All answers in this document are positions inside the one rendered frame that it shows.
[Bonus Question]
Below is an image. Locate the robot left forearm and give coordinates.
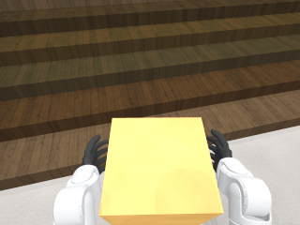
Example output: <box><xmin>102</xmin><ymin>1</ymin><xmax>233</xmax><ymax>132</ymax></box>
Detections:
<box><xmin>52</xmin><ymin>164</ymin><xmax>102</xmax><ymax>225</ymax></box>

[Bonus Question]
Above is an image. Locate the robot right forearm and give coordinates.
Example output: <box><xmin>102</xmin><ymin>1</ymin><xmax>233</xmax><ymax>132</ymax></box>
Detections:
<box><xmin>216</xmin><ymin>157</ymin><xmax>272</xmax><ymax>225</ymax></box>

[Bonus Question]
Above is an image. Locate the right robot hand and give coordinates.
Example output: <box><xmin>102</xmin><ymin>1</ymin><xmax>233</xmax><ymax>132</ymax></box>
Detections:
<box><xmin>205</xmin><ymin>129</ymin><xmax>233</xmax><ymax>172</ymax></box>

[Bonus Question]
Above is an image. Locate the left robot hand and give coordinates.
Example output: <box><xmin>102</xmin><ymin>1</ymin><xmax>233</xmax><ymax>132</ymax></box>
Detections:
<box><xmin>82</xmin><ymin>134</ymin><xmax>110</xmax><ymax>175</ymax></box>

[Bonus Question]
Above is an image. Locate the carton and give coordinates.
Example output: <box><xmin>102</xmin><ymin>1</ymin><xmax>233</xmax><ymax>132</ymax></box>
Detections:
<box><xmin>98</xmin><ymin>117</ymin><xmax>224</xmax><ymax>225</ymax></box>

